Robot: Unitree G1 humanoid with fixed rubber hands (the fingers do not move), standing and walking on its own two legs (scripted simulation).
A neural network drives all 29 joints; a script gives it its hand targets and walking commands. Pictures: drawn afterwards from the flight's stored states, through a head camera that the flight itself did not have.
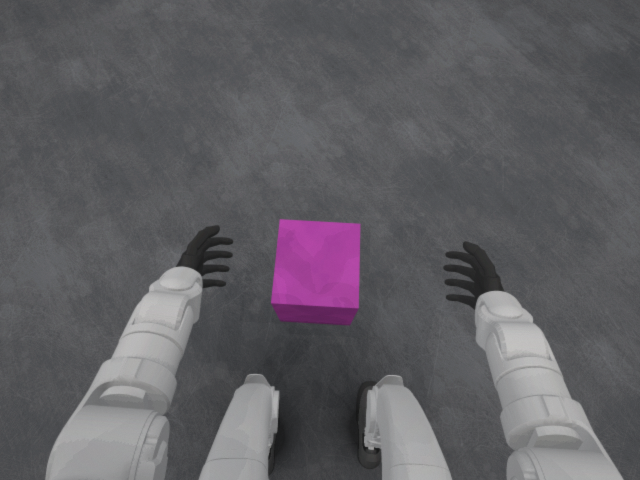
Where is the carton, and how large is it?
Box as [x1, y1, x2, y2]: [271, 219, 359, 325]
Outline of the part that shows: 280,219 271,303 279,319 282,321 349,325 358,308 359,224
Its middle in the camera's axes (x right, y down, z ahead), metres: -0.01 +0.11 +1.03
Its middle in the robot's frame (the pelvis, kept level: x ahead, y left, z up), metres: +0.50 +0.02 -0.57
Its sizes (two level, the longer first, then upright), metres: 0.210 0.200 0.250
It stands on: the floor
